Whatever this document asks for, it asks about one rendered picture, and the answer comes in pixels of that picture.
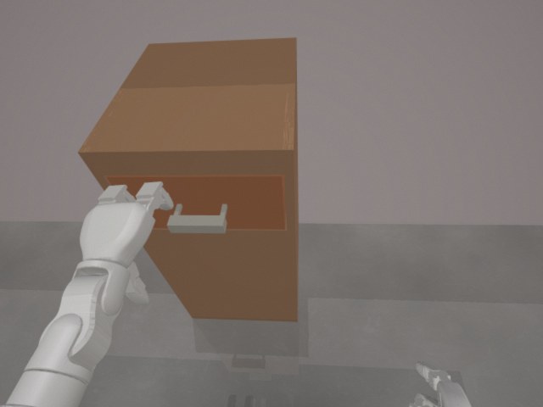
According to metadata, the handle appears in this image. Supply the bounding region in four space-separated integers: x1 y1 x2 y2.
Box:
167 203 227 233

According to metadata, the left robot forearm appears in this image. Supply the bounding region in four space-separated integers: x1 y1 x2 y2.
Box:
0 259 131 407

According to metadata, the cabinet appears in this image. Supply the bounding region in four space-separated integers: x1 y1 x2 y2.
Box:
78 37 299 322

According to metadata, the right robot hand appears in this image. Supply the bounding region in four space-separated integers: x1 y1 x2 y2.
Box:
409 361 472 407

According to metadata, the drawer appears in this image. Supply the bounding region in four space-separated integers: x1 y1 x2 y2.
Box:
107 175 286 230

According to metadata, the left robot hand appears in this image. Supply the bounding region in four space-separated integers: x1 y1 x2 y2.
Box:
80 181 174 304

